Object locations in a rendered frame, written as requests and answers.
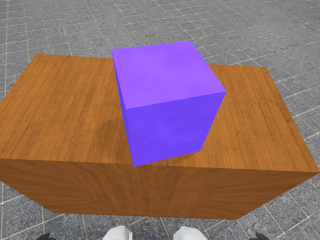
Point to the robot left thigh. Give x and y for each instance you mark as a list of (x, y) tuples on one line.
[(118, 233)]

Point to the robot right thigh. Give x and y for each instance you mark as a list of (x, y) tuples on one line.
[(188, 233)]

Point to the robot thigh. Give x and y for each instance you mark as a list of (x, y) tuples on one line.
[(118, 233), (188, 233)]

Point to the carton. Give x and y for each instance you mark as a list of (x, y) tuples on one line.
[(169, 98)]

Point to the pedestal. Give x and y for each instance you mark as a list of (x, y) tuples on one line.
[(63, 144)]

